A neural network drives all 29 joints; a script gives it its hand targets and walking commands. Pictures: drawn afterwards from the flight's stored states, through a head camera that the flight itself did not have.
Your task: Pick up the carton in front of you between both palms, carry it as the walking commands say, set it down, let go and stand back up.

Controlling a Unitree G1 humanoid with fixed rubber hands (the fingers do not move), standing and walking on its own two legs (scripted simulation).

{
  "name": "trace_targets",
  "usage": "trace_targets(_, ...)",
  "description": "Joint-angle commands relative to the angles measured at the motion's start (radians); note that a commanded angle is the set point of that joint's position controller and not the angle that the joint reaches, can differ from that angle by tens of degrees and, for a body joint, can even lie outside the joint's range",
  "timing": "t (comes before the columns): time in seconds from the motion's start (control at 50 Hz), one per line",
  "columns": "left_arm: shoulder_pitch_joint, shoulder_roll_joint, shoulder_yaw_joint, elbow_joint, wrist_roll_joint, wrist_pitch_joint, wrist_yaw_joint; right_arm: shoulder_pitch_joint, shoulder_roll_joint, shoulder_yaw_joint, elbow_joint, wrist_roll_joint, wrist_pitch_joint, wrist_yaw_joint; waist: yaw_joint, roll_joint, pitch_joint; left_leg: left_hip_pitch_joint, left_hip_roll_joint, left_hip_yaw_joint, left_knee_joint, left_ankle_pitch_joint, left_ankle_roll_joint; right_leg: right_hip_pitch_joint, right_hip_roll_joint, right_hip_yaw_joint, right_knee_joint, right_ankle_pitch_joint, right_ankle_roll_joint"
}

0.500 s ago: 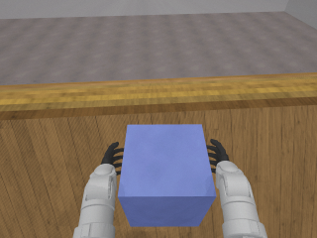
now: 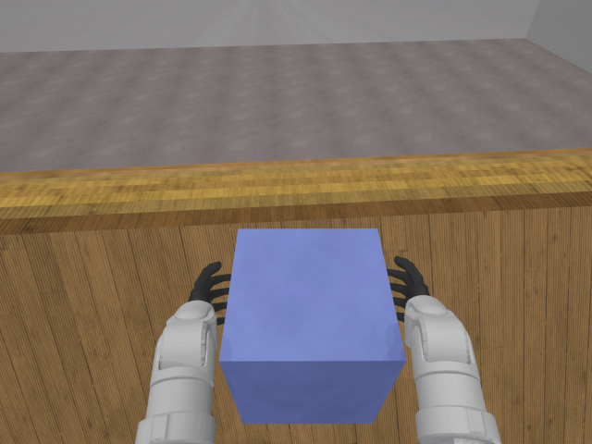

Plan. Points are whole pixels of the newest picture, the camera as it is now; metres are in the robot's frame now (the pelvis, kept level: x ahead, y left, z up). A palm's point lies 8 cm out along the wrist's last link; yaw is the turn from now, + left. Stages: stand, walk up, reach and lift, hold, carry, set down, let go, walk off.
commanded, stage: hold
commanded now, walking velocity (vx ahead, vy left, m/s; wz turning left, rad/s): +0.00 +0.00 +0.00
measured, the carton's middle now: (307, 329) +0.30 +0.00 -0.03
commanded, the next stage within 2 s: carry in 0.60 s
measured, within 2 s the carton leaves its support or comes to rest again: neither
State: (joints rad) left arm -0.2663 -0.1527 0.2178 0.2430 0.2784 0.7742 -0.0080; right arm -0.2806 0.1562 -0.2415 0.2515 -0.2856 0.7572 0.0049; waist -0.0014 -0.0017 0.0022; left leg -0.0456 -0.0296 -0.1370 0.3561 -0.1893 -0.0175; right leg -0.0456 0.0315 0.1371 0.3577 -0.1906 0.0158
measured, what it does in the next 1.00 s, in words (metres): shifts its weight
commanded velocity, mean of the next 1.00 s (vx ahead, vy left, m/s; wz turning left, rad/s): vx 0.22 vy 0.00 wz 0.00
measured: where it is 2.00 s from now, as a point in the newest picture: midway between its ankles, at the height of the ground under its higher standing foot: (312, 335)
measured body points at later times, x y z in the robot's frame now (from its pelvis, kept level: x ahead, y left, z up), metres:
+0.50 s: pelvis +0.00 +0.00 +0.00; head -0.04 +0.00 +0.45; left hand +0.30 +0.15 +0.04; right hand +0.30 -0.15 +0.04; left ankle +0.01 +0.13 -0.75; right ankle +0.01 -0.13 -0.75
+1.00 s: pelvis +0.10 -0.01 -0.02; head +0.08 -0.01 +0.43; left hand +0.39 +0.14 +0.06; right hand +0.39 -0.16 +0.06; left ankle +0.06 +0.10 -0.75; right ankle +0.02 -0.13 -0.74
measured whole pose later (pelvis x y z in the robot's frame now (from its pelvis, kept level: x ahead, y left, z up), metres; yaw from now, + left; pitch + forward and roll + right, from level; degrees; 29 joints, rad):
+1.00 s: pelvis +0.10 -0.01 -0.02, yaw -1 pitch +5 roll +2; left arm -0.15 -0.13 0.11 -0.22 0.13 1.11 0.09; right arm -0.20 0.12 -0.12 -0.16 -0.10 1.08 -0.08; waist 0.00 -0.04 -0.17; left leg -0.27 0.01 0.12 0.53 -0.31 0.00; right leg -0.27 -0.07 -0.02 0.65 -0.42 0.01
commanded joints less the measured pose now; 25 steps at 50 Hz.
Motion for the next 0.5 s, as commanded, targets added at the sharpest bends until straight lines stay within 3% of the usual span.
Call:
trace_targets(0.0,-0.544,-0.917,-0.537,-0.048,-0.264,-0.048,-0.239,-0.501,0.93,0.547,-0.01,0.267,-0.025,0.252,0.002,0.003,-0.19,0.019,-0.068,0.078,-0.053,0.081,0.001,0.012,0.066,-0.08,-0.053,0.088,0.005)
trace_targets(0.2,-0.575,-0.926,-0.528,-0.016,-0.258,-0.053,-0.242,-0.53,0.932,0.534,0.021,0.258,-0.031,0.254,0.001,0.001,-0.199,0.019,-0.065,0.08,-0.05,0.057,-0.001,0.005,0.064,-0.081,-0.051,0.061,0.003)
trace_targets(0.48,-0.517,-0.918,-0.535,-0.052,-0.263,-0.047,-0.235,-0.477,0.926,0.545,-0.015,0.266,-0.026,0.248,0.002,0.002,-0.22,0.048,-0.069,0.077,-0.051,0.157,-0.005,0.034,0.068,-0.077,-0.051,0.163,0.008)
